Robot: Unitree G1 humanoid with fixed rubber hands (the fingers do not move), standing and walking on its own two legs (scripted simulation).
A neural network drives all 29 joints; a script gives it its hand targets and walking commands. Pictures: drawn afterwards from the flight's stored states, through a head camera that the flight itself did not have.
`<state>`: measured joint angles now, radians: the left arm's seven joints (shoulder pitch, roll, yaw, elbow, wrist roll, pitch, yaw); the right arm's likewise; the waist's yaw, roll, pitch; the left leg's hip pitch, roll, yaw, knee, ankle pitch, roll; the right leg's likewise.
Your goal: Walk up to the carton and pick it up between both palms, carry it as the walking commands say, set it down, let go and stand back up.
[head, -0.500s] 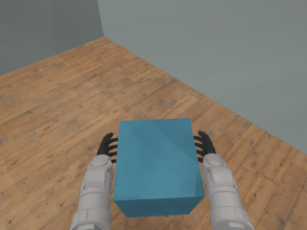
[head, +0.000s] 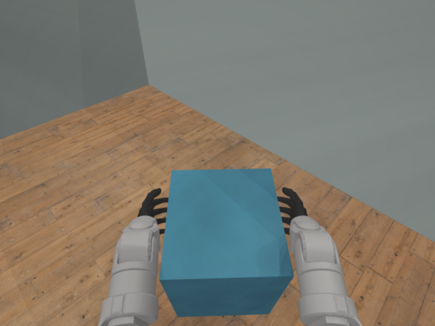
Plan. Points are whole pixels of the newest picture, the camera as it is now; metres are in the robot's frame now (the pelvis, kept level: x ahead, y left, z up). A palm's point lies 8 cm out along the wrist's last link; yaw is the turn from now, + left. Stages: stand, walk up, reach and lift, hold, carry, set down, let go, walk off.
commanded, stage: reach and lift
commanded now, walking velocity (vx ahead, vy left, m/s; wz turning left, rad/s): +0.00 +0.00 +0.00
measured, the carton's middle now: (222, 245) +0.29 +0.02 -0.02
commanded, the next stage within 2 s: hold in 1.00 s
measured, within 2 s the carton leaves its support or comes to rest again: neither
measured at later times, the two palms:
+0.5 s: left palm (156, 220) +0.30 +0.15 +0.05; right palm (306, 229) +0.29 -0.14 +0.05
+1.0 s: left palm (153, 226) +0.29 +0.15 +0.05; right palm (305, 232) +0.28 -0.14 +0.05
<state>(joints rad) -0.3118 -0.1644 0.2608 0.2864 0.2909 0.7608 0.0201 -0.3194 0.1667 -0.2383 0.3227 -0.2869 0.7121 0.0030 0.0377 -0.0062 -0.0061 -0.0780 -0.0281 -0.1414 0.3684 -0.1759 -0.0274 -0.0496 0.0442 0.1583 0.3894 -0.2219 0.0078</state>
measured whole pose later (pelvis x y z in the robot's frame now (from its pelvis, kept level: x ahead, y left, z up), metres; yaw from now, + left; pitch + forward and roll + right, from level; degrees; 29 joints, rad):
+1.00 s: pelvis +0.00 +0.01 +0.00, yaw +0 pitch -7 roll +0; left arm -0.26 -0.15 0.19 0.24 0.28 0.79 0.02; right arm -0.25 0.15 -0.19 0.24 -0.27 0.77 0.00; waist 0.00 -0.01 0.00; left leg -0.07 -0.03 -0.13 0.36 -0.17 -0.02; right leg -0.04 0.03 0.15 0.36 -0.21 0.02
